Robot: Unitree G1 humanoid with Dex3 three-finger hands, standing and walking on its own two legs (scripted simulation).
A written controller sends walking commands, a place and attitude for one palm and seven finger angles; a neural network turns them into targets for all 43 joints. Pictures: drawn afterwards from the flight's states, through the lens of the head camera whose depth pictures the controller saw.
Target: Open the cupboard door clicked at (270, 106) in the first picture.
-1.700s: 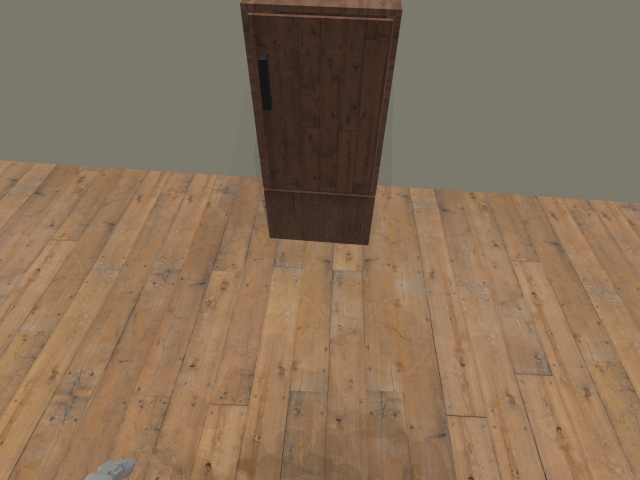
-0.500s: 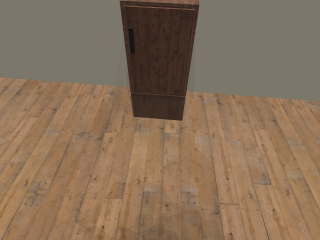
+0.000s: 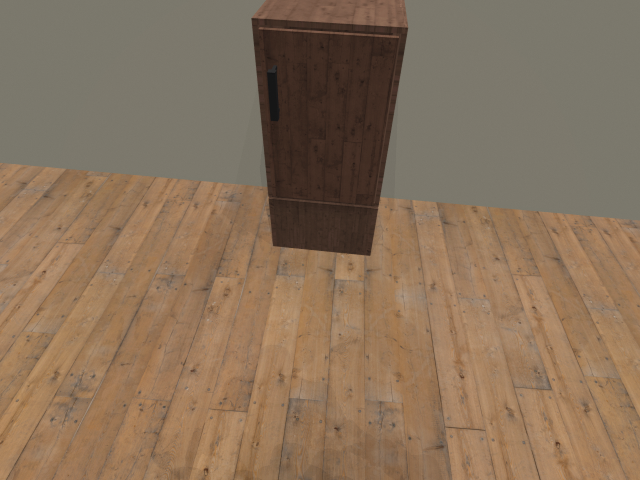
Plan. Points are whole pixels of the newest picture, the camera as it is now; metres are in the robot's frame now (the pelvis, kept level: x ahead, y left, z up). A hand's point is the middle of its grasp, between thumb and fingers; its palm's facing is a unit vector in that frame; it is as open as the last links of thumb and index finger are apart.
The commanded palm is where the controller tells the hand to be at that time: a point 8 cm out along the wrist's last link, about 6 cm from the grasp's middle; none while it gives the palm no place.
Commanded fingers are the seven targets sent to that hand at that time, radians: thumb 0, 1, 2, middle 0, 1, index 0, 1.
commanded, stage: walk to a spot facing it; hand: left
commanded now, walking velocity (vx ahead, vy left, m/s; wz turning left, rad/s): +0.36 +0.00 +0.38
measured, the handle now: (274, 93) +1.17 +0.21 -0.04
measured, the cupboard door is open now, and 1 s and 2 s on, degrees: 0 0 0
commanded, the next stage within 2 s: turn to face it in 0.54 s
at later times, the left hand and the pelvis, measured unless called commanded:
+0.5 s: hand (170, 473) +0.18 +0.24 -0.18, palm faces +0.13 -0.98 -0.15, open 7.3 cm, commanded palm none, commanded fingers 0.00 0.90 0.90 -0.20 -0.30 -0.20 -0.30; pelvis +0.16 +0.06 +0.00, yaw +7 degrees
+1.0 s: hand (210, 364) +0.35 +0.22 -0.17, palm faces +0.13 -0.97 -0.20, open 7.2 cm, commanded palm none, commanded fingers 0.00 0.90 0.90 -0.20 -0.30 -0.20 -0.30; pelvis +0.34 +0.04 +0.00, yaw +4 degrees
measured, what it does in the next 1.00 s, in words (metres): walks ahead: right foot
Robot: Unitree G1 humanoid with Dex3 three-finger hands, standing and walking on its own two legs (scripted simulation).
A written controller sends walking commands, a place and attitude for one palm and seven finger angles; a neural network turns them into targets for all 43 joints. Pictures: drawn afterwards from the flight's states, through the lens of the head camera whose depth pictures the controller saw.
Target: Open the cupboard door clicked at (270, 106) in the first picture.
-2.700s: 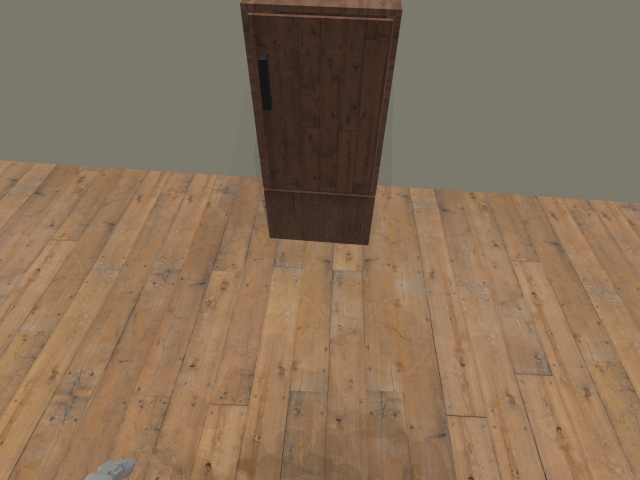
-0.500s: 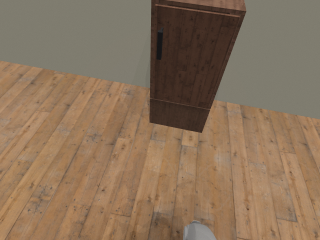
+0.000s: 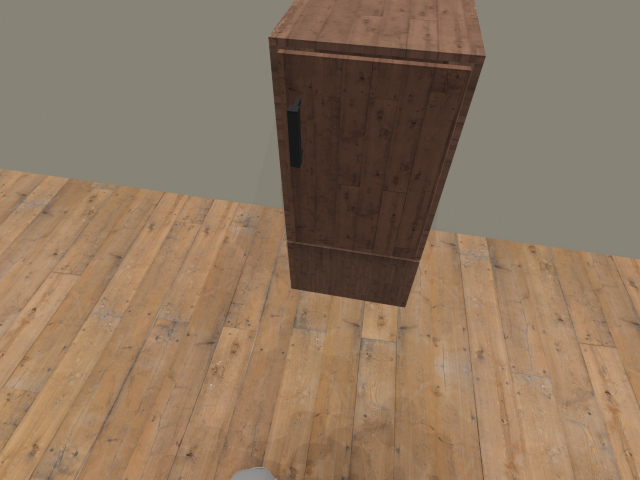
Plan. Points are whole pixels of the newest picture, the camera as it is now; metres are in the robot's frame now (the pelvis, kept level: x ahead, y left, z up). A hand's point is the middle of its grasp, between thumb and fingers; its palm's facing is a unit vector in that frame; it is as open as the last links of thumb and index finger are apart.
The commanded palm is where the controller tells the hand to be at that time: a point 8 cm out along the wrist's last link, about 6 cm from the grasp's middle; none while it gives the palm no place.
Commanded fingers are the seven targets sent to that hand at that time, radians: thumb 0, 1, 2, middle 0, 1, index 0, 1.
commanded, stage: turn to face it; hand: left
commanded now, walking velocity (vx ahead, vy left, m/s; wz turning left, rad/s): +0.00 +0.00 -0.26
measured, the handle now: (297, 133) +0.83 +0.12 -0.04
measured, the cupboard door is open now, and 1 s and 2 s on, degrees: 0 0 0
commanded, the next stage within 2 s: take the last steps up to it in 0.08 s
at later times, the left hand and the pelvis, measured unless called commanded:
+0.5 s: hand out of the picture +0.10 +0.20 -0.16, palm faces -0.11 -0.98 -0.18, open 7.3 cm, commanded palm none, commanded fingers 0.00 0.90 0.90 -0.20 -0.30 -0.20 -0.30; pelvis +0.05 +0.02 +0.01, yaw -7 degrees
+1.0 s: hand out of the picture +0.13 +0.18 -0.19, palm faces +0.00 -0.99 -0.10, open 7.3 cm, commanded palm none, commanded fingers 0.00 0.90 0.90 -0.20 -0.30 -0.20 -0.30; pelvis +0.20 +0.03 -0.02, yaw -6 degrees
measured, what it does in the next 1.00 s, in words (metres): walks ahead: left foot, then right foot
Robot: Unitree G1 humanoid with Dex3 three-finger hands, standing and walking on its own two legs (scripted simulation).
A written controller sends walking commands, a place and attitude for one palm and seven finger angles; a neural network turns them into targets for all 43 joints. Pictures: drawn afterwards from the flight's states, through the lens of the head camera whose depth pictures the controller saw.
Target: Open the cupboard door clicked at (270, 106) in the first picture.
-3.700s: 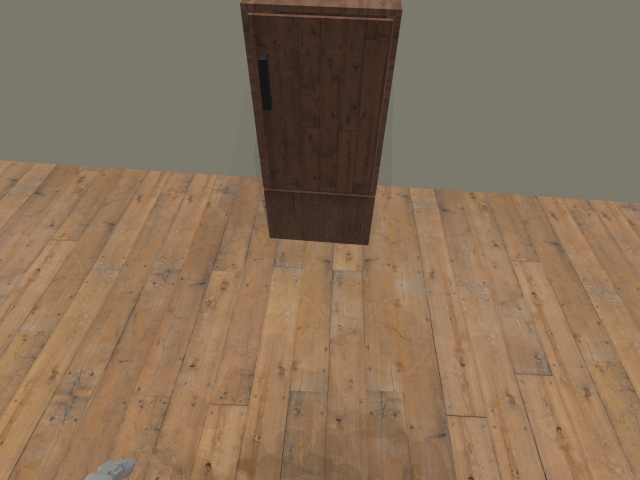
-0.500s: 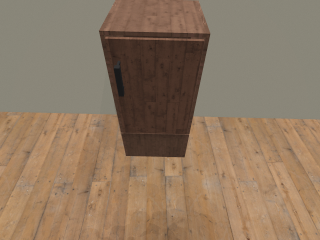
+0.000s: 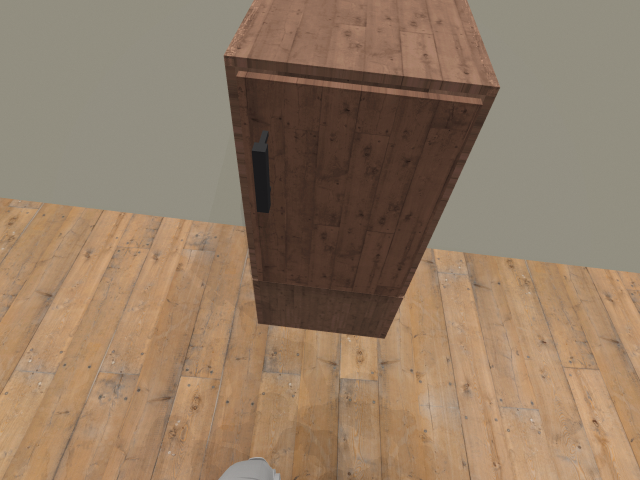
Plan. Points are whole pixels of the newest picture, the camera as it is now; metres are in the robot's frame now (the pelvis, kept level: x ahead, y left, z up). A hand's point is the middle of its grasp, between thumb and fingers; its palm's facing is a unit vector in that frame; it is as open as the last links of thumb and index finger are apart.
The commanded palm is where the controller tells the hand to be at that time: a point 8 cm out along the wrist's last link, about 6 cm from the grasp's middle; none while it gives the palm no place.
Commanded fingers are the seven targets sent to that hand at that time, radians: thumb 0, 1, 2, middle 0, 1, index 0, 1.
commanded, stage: come to a stop and stand still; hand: left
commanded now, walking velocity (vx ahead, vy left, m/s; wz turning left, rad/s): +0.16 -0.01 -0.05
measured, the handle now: (264, 172) +0.62 +0.16 -0.02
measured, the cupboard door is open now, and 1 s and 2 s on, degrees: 0 0 0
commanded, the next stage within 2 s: look again from close up in 1.08 s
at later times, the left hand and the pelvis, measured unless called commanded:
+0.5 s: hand out of the picture +0.13 +0.16 -0.15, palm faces +0.01 -0.97 -0.25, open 7.3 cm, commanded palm none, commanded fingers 0.00 0.90 0.90 -0.20 -0.30 -0.20 -0.30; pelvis +0.06 -0.02 +0.01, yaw -1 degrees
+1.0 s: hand out of the picture +0.00 +0.21 -0.15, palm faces +0.09 -0.98 -0.17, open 7.3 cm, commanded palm none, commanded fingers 0.00 0.90 0.90 -0.20 -0.30 -0.20 -0.30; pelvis +0.01 +0.02 +0.03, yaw +1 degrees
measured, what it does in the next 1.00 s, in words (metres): steps on the spot: right foot, then left foot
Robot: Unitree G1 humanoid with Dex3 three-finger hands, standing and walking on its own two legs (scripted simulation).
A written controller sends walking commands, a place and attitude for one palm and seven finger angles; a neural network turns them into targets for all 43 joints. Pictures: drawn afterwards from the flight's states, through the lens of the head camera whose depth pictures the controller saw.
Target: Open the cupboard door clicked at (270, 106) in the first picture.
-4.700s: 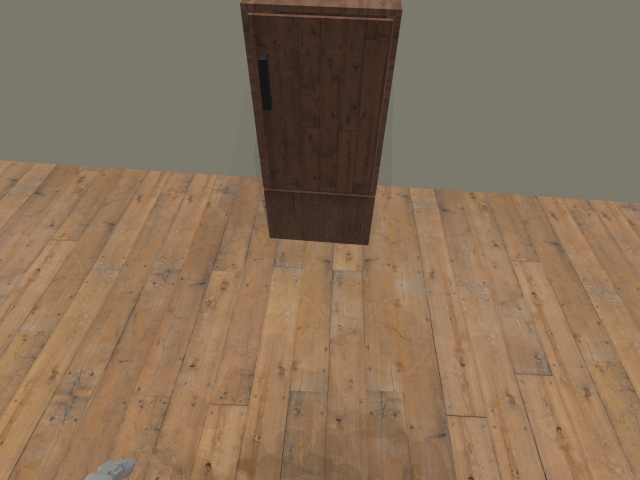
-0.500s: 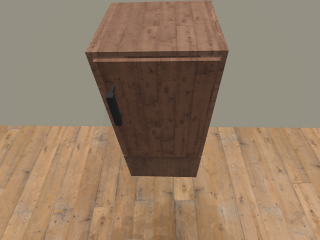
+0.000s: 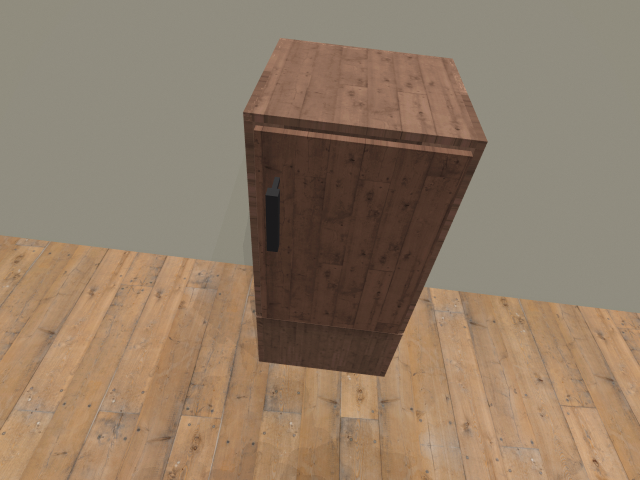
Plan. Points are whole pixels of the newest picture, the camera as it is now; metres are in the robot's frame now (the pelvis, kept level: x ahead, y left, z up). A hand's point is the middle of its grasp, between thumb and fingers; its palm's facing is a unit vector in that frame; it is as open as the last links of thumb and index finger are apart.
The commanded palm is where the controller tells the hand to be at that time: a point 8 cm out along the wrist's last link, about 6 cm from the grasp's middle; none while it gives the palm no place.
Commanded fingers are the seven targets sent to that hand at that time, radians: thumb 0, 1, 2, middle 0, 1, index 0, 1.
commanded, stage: come to a stop and stand still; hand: left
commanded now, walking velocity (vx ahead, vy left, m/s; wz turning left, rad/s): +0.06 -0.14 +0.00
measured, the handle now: (274, 214) +0.61 +0.13 -0.05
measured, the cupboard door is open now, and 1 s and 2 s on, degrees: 0 0 0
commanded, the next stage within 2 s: look again from close up in 0.08 s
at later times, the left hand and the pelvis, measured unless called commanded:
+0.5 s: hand out of the picture +0.03 +0.14 -0.19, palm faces +0.02 -0.98 -0.20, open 7.2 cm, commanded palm none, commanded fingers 0.00 0.90 0.90 -0.20 -0.30 -0.20 -0.30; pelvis +0.01 -0.04 -0.02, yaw -1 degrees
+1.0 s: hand out of the picture -0.04 +0.12 -0.19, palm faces +0.07 -0.99 -0.16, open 7.3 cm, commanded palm none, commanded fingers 0.00 0.90 0.90 -0.20 -0.30 -0.20 -0.30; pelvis +0.01 -0.04 -0.02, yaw -1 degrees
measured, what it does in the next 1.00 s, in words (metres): steps on the spot: right foot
